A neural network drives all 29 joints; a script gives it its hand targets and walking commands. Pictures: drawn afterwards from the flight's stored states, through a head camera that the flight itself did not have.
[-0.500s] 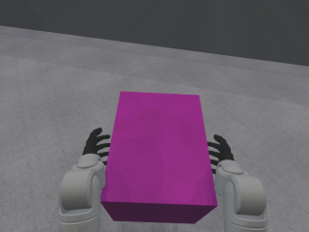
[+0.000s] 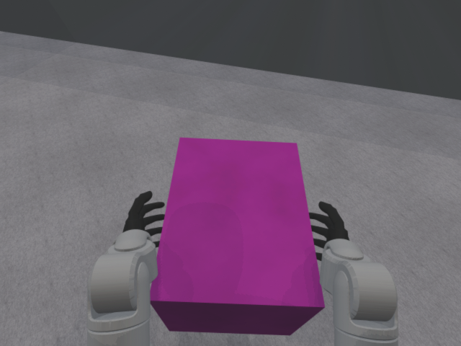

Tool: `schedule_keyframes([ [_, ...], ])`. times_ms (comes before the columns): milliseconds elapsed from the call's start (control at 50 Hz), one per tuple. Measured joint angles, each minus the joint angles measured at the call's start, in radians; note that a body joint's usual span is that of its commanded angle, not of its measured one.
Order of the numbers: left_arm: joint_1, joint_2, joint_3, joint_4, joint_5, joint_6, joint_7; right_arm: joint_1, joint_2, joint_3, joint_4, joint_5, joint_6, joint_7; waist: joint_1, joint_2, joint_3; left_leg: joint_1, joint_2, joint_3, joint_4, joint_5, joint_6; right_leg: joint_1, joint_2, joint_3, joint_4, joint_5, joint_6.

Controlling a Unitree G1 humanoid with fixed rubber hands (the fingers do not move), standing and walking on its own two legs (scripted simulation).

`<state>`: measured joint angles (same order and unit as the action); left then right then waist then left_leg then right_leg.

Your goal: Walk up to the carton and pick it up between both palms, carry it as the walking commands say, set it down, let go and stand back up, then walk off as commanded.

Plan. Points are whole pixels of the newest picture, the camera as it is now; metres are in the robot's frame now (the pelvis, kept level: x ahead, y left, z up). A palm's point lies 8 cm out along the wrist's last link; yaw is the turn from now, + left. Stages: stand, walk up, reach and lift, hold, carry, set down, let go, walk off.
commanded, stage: carry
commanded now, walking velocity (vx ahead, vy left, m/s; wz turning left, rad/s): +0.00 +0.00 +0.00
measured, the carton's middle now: (234, 235) +0.34 +0.00 +0.03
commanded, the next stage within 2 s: none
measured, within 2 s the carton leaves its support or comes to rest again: neither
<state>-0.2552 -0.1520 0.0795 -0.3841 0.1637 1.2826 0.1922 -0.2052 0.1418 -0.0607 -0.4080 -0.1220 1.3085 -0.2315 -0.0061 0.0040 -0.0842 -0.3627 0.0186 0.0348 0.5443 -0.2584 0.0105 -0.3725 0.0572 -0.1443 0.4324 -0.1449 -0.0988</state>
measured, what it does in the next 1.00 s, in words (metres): stands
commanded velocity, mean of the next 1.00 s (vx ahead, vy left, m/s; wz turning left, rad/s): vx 0.06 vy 0.00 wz -0.07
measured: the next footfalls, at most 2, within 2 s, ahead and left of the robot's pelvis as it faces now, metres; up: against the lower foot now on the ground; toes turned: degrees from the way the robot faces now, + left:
right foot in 1.68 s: +0.21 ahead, -0.13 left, +0.00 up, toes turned -10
left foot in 1.96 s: +0.35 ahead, -0.01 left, +0.00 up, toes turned +1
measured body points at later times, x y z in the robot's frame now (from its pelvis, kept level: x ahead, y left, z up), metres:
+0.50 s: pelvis +0.00 +0.01 +0.00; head -0.03 +0.01 +0.45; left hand +0.30 +0.16 +0.07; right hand +0.28 -0.15 +0.06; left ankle +0.01 +0.11 -0.73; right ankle +0.05 -0.06 -0.73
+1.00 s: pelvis +0.00 +0.00 +0.00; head -0.03 +0.01 +0.45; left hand +0.30 +0.16 +0.08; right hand +0.29 -0.15 +0.07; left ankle +0.01 +0.11 -0.73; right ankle +0.05 -0.06 -0.73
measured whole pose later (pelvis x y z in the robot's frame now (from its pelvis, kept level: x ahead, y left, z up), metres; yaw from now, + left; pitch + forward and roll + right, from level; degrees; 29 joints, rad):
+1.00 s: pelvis +0.00 +0.00 +0.00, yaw +0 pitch +3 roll +0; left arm -0.25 -0.15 0.15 -0.03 0.16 0.95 0.15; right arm -0.20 0.14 -0.13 -0.05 -0.13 0.97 -0.16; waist -0.01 0.00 -0.15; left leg -0.35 0.00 0.03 0.55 -0.26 0.02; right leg -0.37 0.04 -0.14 0.47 -0.16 -0.09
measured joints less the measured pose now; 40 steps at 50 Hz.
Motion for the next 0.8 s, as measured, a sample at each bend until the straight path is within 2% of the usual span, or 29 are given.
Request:
schedule_keyframes([
  [100, 0.000, 0.000, 0.000, 0.002, 0.000, -0.019, 0.000, 0.000, 0.000, 0.000, 0.003, 0.000, -0.020, 0.002, 0.000, 0.000, -0.008, 0.001, -0.005, 0.000, 0.000, 0.001, 0.004, 0.000, -0.006, 0.000, 0.005, -0.001, 0.003],
  [300, 0.000, 0.000, 0.017, 0.113, 0.000, -0.102, 0.000, 0.000, 0.000, -0.019, 0.125, 0.000, -0.113, 0.018, 0.000, 0.000, -0.043, 0.003, -0.012, 0.000, 0.000, 0.005, 0.010, 0.000, -0.012, 0.000, 0.010, -0.001, 0.007],
  [440, 0.001, 0.000, 0.059, 0.320, 0.000, -0.232, -0.016, 0.001, 0.000, -0.065, 0.331, 0.000, -0.245, 0.057, 0.000, 0.000, -0.068, 0.003, -0.012, 0.000, 0.000, 0.006, 0.011, 0.000, -0.013, 0.000, 0.012, -0.002, 0.007],
  [620, 0.002, 0.001, 0.059, 0.338, 0.000, -0.328, -0.026, 0.007, -0.002, -0.063, 0.341, -0.003, -0.340, 0.060, 0.000, 0.000, -0.067, 0.010, -0.017, 0.000, 0.000, 0.006, 0.011, 0.000, -0.018, 0.000, 0.028, -0.012, 0.007],
  [800, 0.002, 0.001, 0.062, 0.341, 0.000, -0.330, -0.032, 0.007, -0.002, -0.062, 0.345, -0.007, -0.338, 0.061, 0.000, 0.000, -0.067, 0.010, -0.017, 0.000, 0.000, 0.005, 0.011, 0.000, -0.018, 0.000, 0.028, -0.013, 0.007],
])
